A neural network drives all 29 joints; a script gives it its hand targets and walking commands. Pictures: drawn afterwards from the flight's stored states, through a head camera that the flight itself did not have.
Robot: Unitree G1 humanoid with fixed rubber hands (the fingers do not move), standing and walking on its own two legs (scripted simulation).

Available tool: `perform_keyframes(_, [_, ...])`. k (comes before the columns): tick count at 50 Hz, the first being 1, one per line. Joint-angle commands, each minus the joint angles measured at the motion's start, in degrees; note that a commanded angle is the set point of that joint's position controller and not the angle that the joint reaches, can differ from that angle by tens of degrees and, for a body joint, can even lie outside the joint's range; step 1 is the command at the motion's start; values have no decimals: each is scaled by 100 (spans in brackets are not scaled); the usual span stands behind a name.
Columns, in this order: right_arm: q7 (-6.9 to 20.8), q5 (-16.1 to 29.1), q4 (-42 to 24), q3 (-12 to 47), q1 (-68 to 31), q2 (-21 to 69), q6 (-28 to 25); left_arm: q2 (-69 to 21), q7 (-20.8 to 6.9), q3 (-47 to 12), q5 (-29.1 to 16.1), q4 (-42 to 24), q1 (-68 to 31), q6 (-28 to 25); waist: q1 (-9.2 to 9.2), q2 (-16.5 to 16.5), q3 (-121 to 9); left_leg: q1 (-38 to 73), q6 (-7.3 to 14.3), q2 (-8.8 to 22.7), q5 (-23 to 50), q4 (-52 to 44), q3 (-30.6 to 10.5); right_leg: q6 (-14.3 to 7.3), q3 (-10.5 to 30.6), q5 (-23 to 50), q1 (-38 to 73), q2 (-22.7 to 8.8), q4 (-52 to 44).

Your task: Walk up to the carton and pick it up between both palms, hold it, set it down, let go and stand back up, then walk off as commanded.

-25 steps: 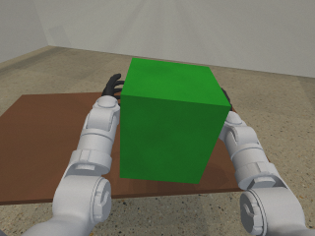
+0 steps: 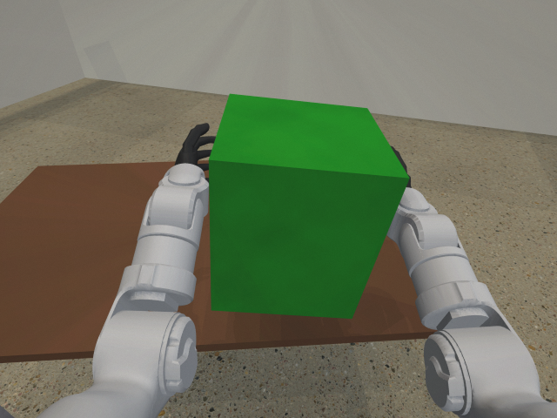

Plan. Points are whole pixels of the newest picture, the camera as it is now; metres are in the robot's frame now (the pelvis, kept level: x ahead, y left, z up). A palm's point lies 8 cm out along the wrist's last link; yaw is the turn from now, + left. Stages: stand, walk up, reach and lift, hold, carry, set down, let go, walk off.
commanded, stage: hold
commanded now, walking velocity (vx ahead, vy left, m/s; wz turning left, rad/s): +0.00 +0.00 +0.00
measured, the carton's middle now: (291, 206) +0.39 +0.00 +0.17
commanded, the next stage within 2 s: none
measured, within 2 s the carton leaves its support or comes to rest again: neither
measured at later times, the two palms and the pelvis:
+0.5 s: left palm (177, 164) +0.38 +0.16 +0.25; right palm (396, 182) +0.38 -0.14 +0.22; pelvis +0.00 +0.00 +0.00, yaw +0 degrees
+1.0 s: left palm (175, 167) +0.38 +0.16 +0.25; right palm (395, 182) +0.38 -0.14 +0.22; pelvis -0.01 +0.00 +0.00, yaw +0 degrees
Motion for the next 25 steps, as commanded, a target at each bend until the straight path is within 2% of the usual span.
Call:
perform_keyframes(1, [840, 1401, -2374, 2539, -6997, 3777, -539, -4810, -766, -1970, -919, -1772, -4243, -304, 185, 37, -2680, 3257, -323, 60, 1716, -449, -650, -272, -226, 118, 603, 757, -528])
perform_keyframes(2, [825, 1517, -2477, 2695, -7019, 3797, -522, -4812, -733, -2066, -953, -2056, -4385, -316, 185, 125, -2726, 3393, -379, 55, 1906, -374, -637, -272, -212, 158, 515, 764, -548])
perform_keyframes(3, [796, 1492, -2593, 2700, -6943, 3818, -521, -4804, -743, -2076, -1026, -2061, -4272, -312, 167, 11, -2875, 3394, -345, 22, 2177, -306, -619, -276, -203, 493, 696, 780, -519])
perform_keyframes(4, [757, 1487, -2381, 2544, -7005, 3685, -469, -4760, -777, -1960, -909, -1676, -4093, -227, 87, 47, -2443, 3238, -343, 0, 1817, -381, -611, -277, -185, 130, 492, 747, -629])
perform_keyframes(5, [775, 1458, -2340, 2552, -7043, 3691, -427, -4721, -793, -1938, -927, -1593, -4195, -210, 72, -42, -2357, 3138, -299, 47, 1433, -487, -659, -275, -201, -7, 526, 749, -620])
perform_keyframes(6, [751, 1421, -2203, 2453, -6922, 3720, -416, -4752, -817, -1911, -952, -1683, -4264, -199, 61, -19, -2333, 3051, -317, 35, 1433, -521, -618, -275, -201, 39, 592, 722, -596])
perform_keyframes(7, [751, 1353, -1976, 2384, -6783, 3613, -347, -4579, -864, -1663, -814, -1310, -4119, -129, 94, -135, -1881, 2740, -226, 27, 1041, -650, -624, -251, -157, -94, 669, 680, -641])
perform_keyframes(8, [725, 1462, -2185, 2537, -6765, 3792, -352, -4572, -891, -1688, -809, -1625, -4147, -141, 166, -161, -2174, 2750, -200, -20, 1257, -580, -530, -234, -184, 154, 950, 719, -572])
perform_keyframes(9, [699, 1455, -2234, 2576, -6696, 3793, -308, -4466, -913, -1573, -781, -1681, -4089, -123, 161, -258, -2108, 2807, -135, -95, 1292, -564, -462, -231, -167, 212, 1000, 691, -616])
perform_keyframes(10, [697, 1426, -2278, 2571, -6751, 3746, -298, -4530, -915, -1657, -748, -1630, -4075, -86, 153, -103, -2158, 2904, -200, -58, 1231, -573, -498, -246, -186, 56, 894, 710, -615])
perform_keyframes(12, [663, 1588, -2743, 2744, -6971, 3833, -312, -4634, -902, -1837, -926, -2012, -4195, -103, 181, -146, -2707, 3075, -225, -49, 1752, -439, -521, -228, -125, 392, 998, 747, -564])
perform_keyframes(13, [635, 1710, -3143, 2930, -7163, 3910, -311, -4613, -890, -1934, -1024, -2009, -4121, -79, 267, -156, -2903, 3117, -222, -87, 2036, -319, -516, -233, -125, 583, 1037, 761, -557])
perform_keyframes(14, [591, 1781, -3343, 3010, -7021, 3991, -302, -4706, -851, -2194, -1166, -2390, -4201, -89, 184, -45, -3200, 3309, -285, -113, 2303, -203, -504, -214, -139, 803, 1079, 783, -512])
perform_keyframes(15, [573, 1855, -3383, 3041, -7124, 3997, -271, -4764, -835, -2267, -1209, -2417, -4238, -95, 201, -38, -3214, 3326, -292, -75, 2348, -201, -539, -218, -108, 766, 965, 796, -515])
perform_keyframes(16, [550, 1876, -3313, 2969, -6965, 3858, -190, -4728, -845, -2290, -1245, -2491, -4279, -51, 54, -27, -3132, 3337, -319, -88, 2327, -182, -573, -230, -100, 773, 917, 795, -553])
perform_keyframes(18, [474, 1770, -3079, 2872, -6676, 3769, -19, -4510, -923, -1932, -951, -1978, -3745, 145, 125, -123, -2446, 3093, -245, -140, 2000, -300, -487, -237, -85, 609, 917, 772, -633])
perform_keyframes(19, [485, 1693, -2598, 2688, -6354, 3612, 80, -4394, -977, -1835, -787, -1871, -3798, 217, 3, 42, -2170, 2956, -248, -106, 1486, -454, -538, -255, -55, 290, 877, 714, -651])
perform_keyframes(20, [486, 1674, -2461, 2635, -6420, 3592, 100, -4341, -1020, -1715, -674, -1702, -3700, 268, 46, -7, -1857, 2709, -224, -87, 1140, -571, -527, -259, -71, 77, 911, 699, -660])
perform_keyframes(21, [504, 1599, -2248, 2514, -6211, 3487, 146, -4345, -1052, -1780, -708, -2003, -3858, 273, -92, 116, -2038, 2760, -270, -28, 1158, -592, -543, -291, -51, 221, 1072, 679, -604])
perform_keyframes(22, [544, 1605, -2158, 2406, -6390, 3343, 154, -4463, -1084, -1741, -698, -1749, -3881, 309, -119, 173, -1844, 2666, -308, 76, 887, -724, -631, -297, -65, 48, 978, 702, -602])
perform_keyframes(23, [550, 1590, -2009, 2395, -6419, 3450, 183, -4290, -1109, -1531, -563, -1615, -3910, 316, -55, 78, -1565, 2408, -246, 45, 660, -793, -590, -266, -78, -81, 1044, 683, -596])
perform_keyframes(24, [567, 1664, -2296, 2564, -6589, 3682, 150, -4337, -1130, -1564, -647, -1822, -3982, 305, 73, -43, -1808, 2411, -178, -11, 770, -766, -535, -225, -87, 20, 1168, 670, -568])
perform_keyframes(25, [577, 1710, -2389, 2531, -6687, 3568, 142, -4442, -1126, -1621, -665, -1791, -3926, 319, -10, -4, -1839, 2453, -217, 24, 846, -761, -562, -266, -87, 25, 1144, 690, -556])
